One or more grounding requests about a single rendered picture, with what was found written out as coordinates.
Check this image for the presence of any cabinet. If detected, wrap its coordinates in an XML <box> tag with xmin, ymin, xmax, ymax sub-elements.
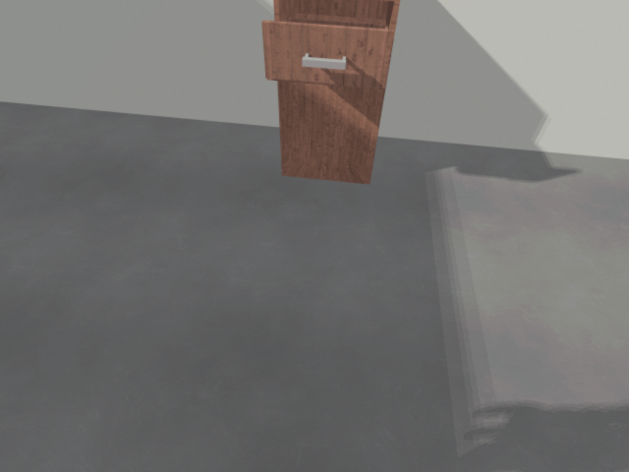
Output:
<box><xmin>273</xmin><ymin>0</ymin><xmax>400</xmax><ymax>184</ymax></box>

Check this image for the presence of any handle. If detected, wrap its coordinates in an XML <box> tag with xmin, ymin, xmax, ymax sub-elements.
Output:
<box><xmin>302</xmin><ymin>53</ymin><xmax>346</xmax><ymax>70</ymax></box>

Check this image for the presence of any drawer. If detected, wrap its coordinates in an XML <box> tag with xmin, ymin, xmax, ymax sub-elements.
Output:
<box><xmin>261</xmin><ymin>18</ymin><xmax>394</xmax><ymax>89</ymax></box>

